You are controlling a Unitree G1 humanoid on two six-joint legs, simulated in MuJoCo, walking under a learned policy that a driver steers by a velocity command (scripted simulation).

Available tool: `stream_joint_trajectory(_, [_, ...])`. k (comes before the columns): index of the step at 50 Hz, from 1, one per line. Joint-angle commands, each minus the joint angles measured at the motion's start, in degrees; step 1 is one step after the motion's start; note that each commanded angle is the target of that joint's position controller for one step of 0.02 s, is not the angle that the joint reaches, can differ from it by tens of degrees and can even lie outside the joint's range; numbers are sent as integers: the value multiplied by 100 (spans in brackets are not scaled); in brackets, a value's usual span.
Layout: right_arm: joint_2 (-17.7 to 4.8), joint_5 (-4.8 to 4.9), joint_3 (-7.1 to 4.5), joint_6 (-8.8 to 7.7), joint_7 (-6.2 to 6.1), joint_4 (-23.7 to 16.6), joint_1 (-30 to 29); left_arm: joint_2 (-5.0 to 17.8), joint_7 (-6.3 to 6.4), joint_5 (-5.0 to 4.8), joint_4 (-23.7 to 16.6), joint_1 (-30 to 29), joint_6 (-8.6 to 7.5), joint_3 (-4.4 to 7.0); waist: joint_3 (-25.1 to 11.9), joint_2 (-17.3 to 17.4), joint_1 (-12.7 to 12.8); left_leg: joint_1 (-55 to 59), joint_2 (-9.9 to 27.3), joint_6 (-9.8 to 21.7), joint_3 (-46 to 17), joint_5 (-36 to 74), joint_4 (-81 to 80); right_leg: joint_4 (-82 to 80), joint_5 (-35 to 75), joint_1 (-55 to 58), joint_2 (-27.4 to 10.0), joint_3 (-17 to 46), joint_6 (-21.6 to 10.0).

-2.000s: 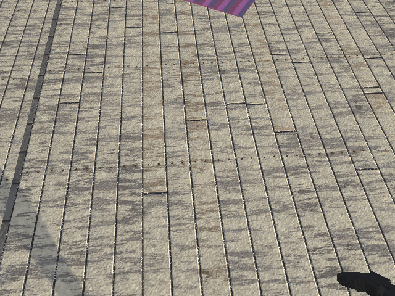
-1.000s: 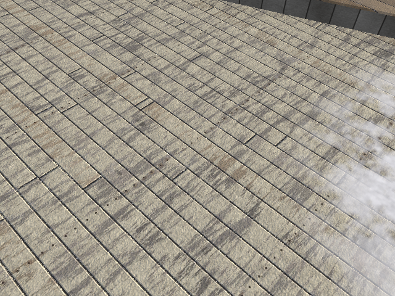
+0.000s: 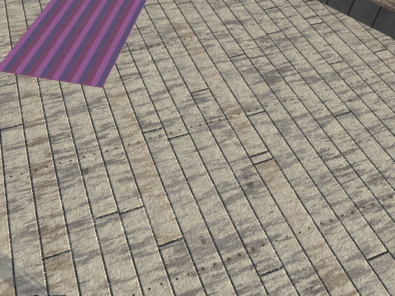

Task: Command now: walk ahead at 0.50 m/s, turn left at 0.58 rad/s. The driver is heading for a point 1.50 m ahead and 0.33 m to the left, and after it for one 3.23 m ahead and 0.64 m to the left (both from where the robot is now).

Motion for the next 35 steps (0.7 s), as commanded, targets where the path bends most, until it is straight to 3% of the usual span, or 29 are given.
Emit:
stream_joint_trajectory(1, [-972,31,-262,-115,-130,-405,-226,394,20,48,-306,-9,19,100,-359,325,186,-29,1350,994,-1343,1335,-1007,-908,969,15,56,-70,182])
stream_joint_trajectory(4, [-993,92,-264,-60,-185,-285,62,223,-62,3,-446,-695,-39,22,-321,476,-109,-27,1144,715,-1225,947,-853,-2230,1973,337,365,-129,192])
stream_joint_trajectory(8, [-984,129,-263,21,-224,-133,433,363,-190,-102,-580,-1213,-134,57,-267,633,-286,423,1323,638,-1746,538,-476,-3035,1988,566,601,-23,90])
stream_joint_trajectory(10, [-964,121,-265,68,-245,-113,464,485,-232,-118,-575,-1158,-181,118,-300,759,-206,784,1438,568,-2097,579,-156,-3272,1540,724,669,43,-28])
stream_joint_trajectory(12, [-936,108,-268,103,-248,-158,294,616,-210,-142,-447,-585,-228,215,-450,964,147,800,1402,420,-2253,949,279,-3507,1245,1497,690,-48,-244])
stream_joint_trajectory(13, [-737,89,-200,90,-227,-220,230,791,-168,-81,-337,-16,-257,306,-857,865,443,583,1112,230,-2030,1279,975,-3612,1319,2517,500,6,-463])
stream_joint_trajectory(14, [-422,-10,-76,65,-207,-362,214,1104,-106,13,-289,881,-256,393,-1708,294,820,-182,770,6,-1555,498,2561,-3429,1067,4088,-489,931,-865])
stream_joint_trajectory(15, [-121,164,30,15,-210,-486,1064,1469,-134,64,-43,1337,-177,481,-2361,-1615,452,-2297,-13,-395,-835,-2408,4373,-3856,-22,5877,-1759,3589,-1849])
stream_joint_trajectory(16, [-745,230,-66,13,-234,-343,1031,918,-161,-93,-112,1259,-139,377,-2009,-1130,572,-3012,510,-480,-904,-2320,5114,-4156,-1325,5666,-1843,4073,-1763])
stream_joint_trajectory(17, [-1061,188,-161,48,-231,-402,368,562,-124,-103,-168,1015,-90,277,-1238,-560,745,-3175,706,-534,-779,-1758,5286,-4257,-1237,4973,-1559,3109,-1480])
stream_joint_trajectory(18, [-1014,111,-168,74,-238,-488,31,480,-112,-47,-183,737,-42,225,-794,-183,659,-3020,887,-573,-594,-1359,5186,-4353,-509,4260,-1307,2367,-1317])
stream_joint_trajectory(19, [-924,34,-184,78,-218,-571,-254,346,-110,-29,-131,581,-13,178,-393,-54,590,-2911,1023,-570,-567,-1113,4895,-4523,119,3691,-1006,1759,-1200])
stream_joint_trajectory(20, [-802,89,-184,97,-174,-629,-161,348,-94,16,-93,500,-27,158,-330,-383,402,-2659,1168,-575,-548,-933,4753,-4645,468,3341,-935,1415,-1187])
stream_joint_trajectory(22, [-557,139,-136,157,-130,-638,-111,327,-99,-38,25,477,-65,169,-264,-496,323,-2520,1278,-618,-375,-889,4452,-4899,840,3052,-829,876,-1259])
stream_joint_trajectory(24, [-425,111,-86,194,-123,-764,-333,519,-94,-58,138,478,-94,230,-119,-380,310,-2674,1375,-688,-320,-711,4032,-5119,1169,2915,-947,559,-1395])
stream_joint_trajectory(30, [-295,89,1,95,53,-893,-1130,800,-60,-98,404,582,-12,292,-52,-137,570,-2400,1289,-610,81,964,2207,-5120,2004,3240,-725,-754,-1126])
stream_joint_trajectory(33, [-308,115,5,86,147,-1070,-1593,950,-55,-173,565,835,60,329,94,-152,699,-2290,1191,-455,312,947,1631,-5052,2144,3612,-850,-1025,-1014])
stream_joint_trajectory(35, [-412,100,-43,99,196,-1169,-1666,1075,-48,-237,620,876,129,367,92,-218,608,-2110,1035,-270,491,505,1383,-4742,3039,3928,-947,-1203,-917])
